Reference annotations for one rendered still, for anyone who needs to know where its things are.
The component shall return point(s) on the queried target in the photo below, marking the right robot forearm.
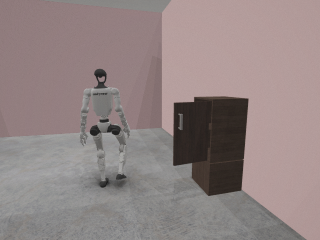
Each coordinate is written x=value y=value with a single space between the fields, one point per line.
x=122 y=117

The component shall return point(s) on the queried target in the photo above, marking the right robot upper arm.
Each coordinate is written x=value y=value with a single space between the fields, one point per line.
x=117 y=99

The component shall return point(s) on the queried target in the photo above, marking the handle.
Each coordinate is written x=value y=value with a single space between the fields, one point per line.
x=180 y=122

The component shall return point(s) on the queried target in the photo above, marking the left robot hand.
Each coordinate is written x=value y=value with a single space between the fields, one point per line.
x=83 y=137

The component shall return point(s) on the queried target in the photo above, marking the left robot shin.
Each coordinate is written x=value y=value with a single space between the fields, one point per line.
x=102 y=166

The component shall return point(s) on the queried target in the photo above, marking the left robot upper arm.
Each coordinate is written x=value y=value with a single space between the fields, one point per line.
x=85 y=101

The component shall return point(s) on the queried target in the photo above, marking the left robot forearm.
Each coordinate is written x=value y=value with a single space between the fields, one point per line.
x=83 y=121

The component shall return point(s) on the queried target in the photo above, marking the right robot hand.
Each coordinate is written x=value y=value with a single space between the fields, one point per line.
x=127 y=130

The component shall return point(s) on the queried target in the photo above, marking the cupboard door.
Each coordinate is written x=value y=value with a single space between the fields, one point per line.
x=190 y=145

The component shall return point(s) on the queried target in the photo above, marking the robot right thigh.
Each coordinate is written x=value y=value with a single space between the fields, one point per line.
x=117 y=130

